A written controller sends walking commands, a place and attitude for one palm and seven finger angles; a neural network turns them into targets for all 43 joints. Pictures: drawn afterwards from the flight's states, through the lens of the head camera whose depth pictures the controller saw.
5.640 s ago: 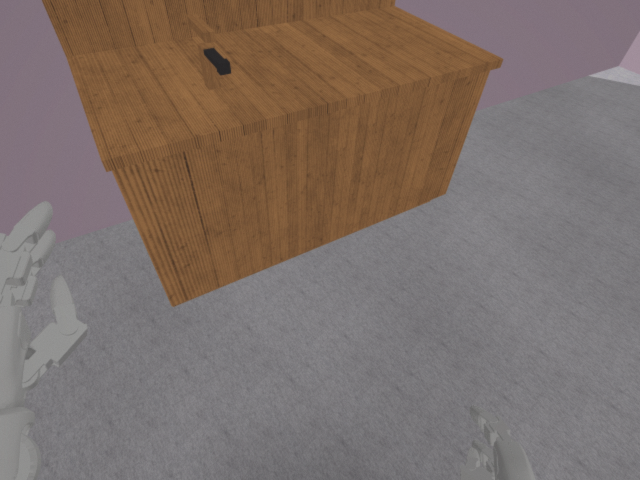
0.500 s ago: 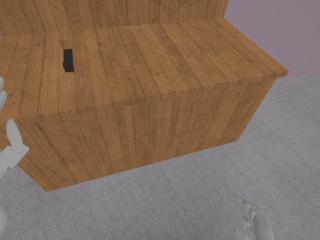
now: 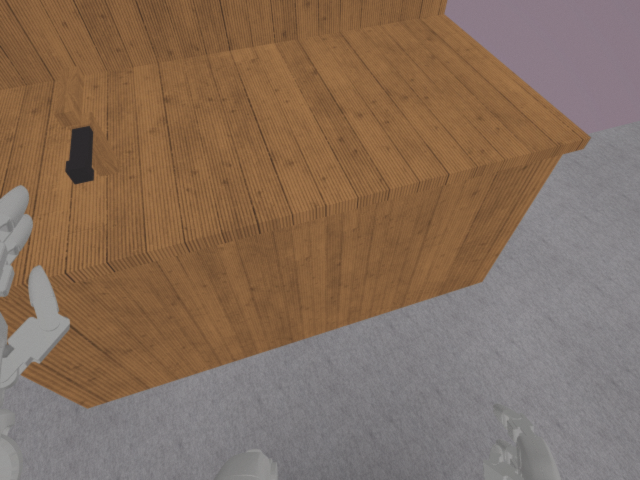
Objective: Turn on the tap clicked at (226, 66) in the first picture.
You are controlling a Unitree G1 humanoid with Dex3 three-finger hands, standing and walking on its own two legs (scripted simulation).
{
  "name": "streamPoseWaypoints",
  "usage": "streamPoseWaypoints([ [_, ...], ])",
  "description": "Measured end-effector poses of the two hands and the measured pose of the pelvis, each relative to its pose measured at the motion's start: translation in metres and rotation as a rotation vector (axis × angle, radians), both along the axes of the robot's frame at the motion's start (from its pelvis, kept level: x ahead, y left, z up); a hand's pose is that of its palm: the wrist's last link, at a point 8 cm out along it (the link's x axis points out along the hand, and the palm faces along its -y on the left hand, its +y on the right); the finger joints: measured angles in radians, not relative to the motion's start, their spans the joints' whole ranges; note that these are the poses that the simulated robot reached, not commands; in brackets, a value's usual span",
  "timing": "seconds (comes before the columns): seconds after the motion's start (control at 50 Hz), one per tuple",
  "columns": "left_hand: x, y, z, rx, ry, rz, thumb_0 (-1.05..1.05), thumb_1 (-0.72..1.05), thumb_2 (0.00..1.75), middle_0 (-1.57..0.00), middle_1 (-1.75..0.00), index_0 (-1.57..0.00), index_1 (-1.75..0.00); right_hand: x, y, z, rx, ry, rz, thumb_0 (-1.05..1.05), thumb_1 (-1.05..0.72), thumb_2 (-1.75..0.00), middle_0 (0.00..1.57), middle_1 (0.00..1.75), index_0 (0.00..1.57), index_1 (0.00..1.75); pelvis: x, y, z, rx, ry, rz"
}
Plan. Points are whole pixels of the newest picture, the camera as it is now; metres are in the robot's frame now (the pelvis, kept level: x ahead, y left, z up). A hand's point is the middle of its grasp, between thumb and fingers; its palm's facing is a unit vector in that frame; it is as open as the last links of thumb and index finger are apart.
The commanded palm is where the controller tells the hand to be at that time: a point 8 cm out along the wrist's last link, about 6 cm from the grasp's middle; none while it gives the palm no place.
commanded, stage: take the last steps up to it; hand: left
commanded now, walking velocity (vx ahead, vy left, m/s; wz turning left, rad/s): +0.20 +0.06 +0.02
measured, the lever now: (80, 170) +0.53 +0.40 +0.05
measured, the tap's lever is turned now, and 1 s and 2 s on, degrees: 0 0 0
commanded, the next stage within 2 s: come to a stop and stand still in 0.32 s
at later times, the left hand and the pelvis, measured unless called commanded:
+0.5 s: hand (103, 249) +0.29 +0.22 +0.18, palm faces +0.39 -0.78 -0.49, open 7.4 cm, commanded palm +0.24 +0.27 +0.18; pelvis +0.08 -0.01 -0.01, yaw -1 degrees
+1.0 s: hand out of the picture +0.29 +0.30 +0.22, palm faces +0.56 -0.74 -0.38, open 7.4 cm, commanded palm +0.20 +0.28 +0.18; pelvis +0.03 +0.01 -0.01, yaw -1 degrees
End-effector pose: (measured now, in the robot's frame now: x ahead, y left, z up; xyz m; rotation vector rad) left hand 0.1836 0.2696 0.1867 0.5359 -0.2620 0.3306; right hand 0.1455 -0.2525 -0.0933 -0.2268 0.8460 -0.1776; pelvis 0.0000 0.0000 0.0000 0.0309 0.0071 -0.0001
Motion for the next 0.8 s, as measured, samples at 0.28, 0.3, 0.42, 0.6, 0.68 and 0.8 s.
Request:
streamPoseWaypoints([
  [0.28,0.055,0.036,0.003,-0.027,-0.121,0.011,0.01,0.89,0.9,-0.21,-0.3,-0.21,-0.3,0.068,0.044,0.016,0.016,-0.108,0.005,0.01,-0.91,-0.9,0.19,0.3,0.2,0.3,0.056,0.019,-0.006,-0.037,-0.021,-0.002],
  [0.3,0.058,0.033,0.004,-0.032,-0.116,0.011,0.01,0.89,0.9,-0.21,-0.3,-0.21,-0.3,0.071,0.05,0.016,0.038,-0.109,0.018,0.01,-0.91,-0.9,0.2,0.3,0.2,0.3,0.058,0.019,-0.004,-0.039,-0.019,-0.003],
  [0.42,0.064,0.003,0.011,-0.003,-0.061,-0.027,0.01,0.89,0.9,-0.2,-0.3,-0.21,-0.3,0.084,0.069,0.004,0.143,-0.1,0.069,0.01,-0.9,-0.9,0.2,0.3,0.2,0.3,0.072,0.005,-0.002,-0.032,-0.009,-0.009],
  [0.6,0.081,-0.025,0.004,0.008,0.002,0.044,0.01,0.89,0.9,-0.21,-0.3,-0.21,-0.3,0.097,0.021,-0.023,0.142,-0.031,0.064,0.01,-0.9,-0.9,0.2,0.3,0.2,0.3,0.086,-0.024,-0.007,-0.002,-0.031,0.003],
  [0.68,0.083,-0.031,0.002,0.005,0.034,0.037,0.01,0.89,0.9,-0.21,-0.3,-0.21,-0.3,0.097,-0.009,-0.008,0.082,-0.045,0.021,0.01,-0.9,-0.9,0.2,0.3,0.2,0.3,0.084,-0.029,0.0,0.027,-0.026,-0.002],
  [0.8,0.071,-0.031,0.006,0.019,0.032,-0.006,0.01,0.89,0.9,-0.21,-0.3,-0.21,-0.3,0.091,-0.032,0.012,-0.007,-0.078,-0.012,0.01,-0.91,-0.9,0.2,0.3,0.2,0.3,0.074,-0.026,0.002,0.028,-0.02,0.001],
])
